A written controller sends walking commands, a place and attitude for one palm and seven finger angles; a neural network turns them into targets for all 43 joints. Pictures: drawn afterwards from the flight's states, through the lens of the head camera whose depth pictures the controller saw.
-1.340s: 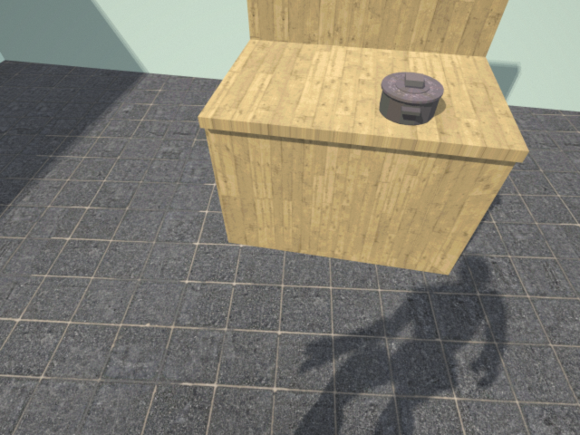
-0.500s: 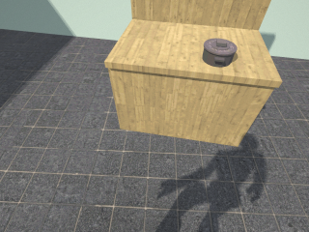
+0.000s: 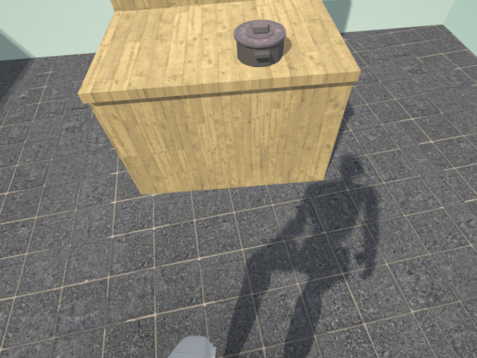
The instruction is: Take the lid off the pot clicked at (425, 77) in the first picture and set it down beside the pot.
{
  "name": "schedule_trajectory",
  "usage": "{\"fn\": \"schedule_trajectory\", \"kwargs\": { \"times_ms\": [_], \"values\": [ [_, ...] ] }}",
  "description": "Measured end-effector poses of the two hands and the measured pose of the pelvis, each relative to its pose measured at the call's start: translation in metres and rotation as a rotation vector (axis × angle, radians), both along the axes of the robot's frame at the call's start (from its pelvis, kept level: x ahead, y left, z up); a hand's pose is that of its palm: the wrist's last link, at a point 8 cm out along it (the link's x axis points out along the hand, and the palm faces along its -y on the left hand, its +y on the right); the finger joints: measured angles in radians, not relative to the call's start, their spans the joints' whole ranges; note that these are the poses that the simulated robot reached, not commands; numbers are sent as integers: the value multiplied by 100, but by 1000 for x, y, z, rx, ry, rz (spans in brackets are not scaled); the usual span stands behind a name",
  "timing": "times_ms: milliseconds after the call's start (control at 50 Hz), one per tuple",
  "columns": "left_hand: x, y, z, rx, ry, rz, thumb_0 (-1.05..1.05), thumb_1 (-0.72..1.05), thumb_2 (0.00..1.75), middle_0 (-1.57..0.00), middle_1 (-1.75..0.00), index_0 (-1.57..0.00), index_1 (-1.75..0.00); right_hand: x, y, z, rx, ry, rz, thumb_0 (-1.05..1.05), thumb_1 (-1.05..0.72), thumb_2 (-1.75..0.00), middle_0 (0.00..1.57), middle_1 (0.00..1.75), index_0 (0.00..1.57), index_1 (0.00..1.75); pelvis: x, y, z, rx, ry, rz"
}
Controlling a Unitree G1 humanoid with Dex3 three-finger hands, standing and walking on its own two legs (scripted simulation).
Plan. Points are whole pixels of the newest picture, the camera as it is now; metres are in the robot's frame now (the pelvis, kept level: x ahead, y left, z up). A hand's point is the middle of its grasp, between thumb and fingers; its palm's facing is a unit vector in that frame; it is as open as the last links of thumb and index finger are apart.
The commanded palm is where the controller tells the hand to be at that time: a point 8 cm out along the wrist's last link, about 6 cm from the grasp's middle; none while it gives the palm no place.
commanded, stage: walk to a spot facing it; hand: left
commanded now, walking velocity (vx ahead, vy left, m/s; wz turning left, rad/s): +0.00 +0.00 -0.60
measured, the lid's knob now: (259, 26) +1.10 +0.03 -0.01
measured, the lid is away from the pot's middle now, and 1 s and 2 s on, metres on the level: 0.00 0.00 0.00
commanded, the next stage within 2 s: turn to face it in 1.78 s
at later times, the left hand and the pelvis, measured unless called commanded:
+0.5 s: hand (114, 346) +0.15 +0.27 -0.16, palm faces -0.20 -0.95 -0.22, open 7.4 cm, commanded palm none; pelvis +0.03 +0.07 +0.00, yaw -16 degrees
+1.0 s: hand (251, 244) +0.38 +0.02 -0.18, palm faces -0.61 -0.77 -0.17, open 7.3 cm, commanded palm none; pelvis +0.17 -0.05 -0.03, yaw -35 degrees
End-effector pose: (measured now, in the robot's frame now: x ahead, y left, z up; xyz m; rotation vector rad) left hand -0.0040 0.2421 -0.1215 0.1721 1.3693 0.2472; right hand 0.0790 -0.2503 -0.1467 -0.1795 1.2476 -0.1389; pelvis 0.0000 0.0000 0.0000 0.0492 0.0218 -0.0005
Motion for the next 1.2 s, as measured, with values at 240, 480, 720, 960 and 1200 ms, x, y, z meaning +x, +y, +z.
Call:
{"fn": "schedule_trajectory", "kwargs": {
  "times_ms": [240,480,720,960,1200],
  "values": [
    [46,31,-1,-1,-74,-124,0,91,90,-20,-30,-20,-30,1,9,20,-47,-113,-96,0,-91,-90,19,30,20,30,0,25,2,-24,12,-128],
    [141,81,-13,-54,-154,-309,0,91,90,-20,-30,-20,-30,-54,62,41,-106,-131,-252,0,-91,-90,20,30,20,30,29,69,1,-74,4,-271],
    [264,-2,-27,-140,-116,-572,0,92,90,-19,-30,-19,-30,-154,119,25,-17,197,-563,0,-91,-90,20,30,20,30,88,48,-6,-59,6,-461],
    [404,-173,-42,-201,-274,-801,0,91,90,-20,-30,-20,-30,-141,102,-8,130,370,-796,1,-91,-90,20,30,20,30,158,-37,-36,-66,-17,-601],
    [430,-173,-9,-98,-164,-800,0,91,90,-20,-30,-20,-30,65,-62,15,-32,-177,-722,0,-91,-90,19,30,20,30,228,-81,-4,-48,1,-715]
  ]
}}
